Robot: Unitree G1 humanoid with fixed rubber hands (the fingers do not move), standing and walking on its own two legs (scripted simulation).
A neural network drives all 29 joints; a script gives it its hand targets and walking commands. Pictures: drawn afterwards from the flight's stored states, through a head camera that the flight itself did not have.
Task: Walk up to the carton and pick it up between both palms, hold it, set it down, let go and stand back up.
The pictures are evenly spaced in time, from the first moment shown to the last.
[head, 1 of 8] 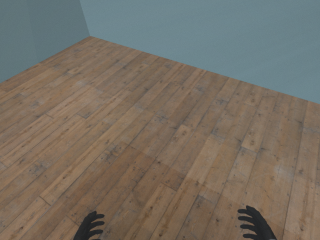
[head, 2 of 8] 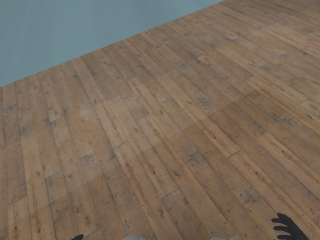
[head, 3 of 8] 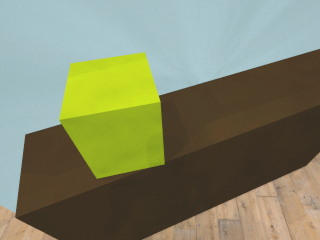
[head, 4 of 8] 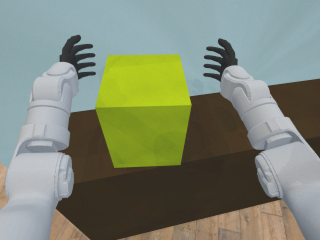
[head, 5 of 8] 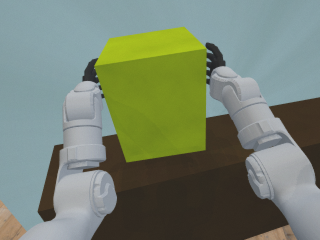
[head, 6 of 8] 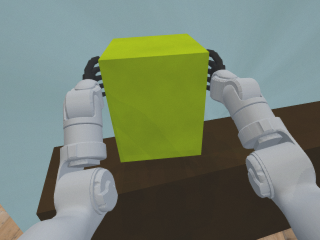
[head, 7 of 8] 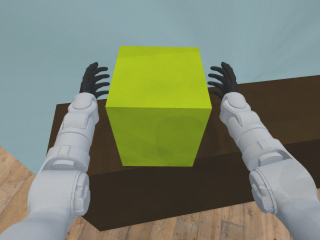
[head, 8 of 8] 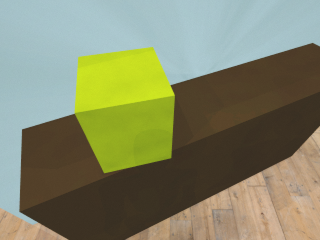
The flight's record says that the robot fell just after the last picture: no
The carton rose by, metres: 0.20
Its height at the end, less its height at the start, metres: +0.00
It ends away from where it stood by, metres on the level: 0.02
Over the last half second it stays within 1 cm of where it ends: yes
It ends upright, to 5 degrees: yes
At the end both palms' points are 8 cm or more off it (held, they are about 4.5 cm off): yes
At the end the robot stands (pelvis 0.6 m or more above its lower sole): yes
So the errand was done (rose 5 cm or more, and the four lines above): yes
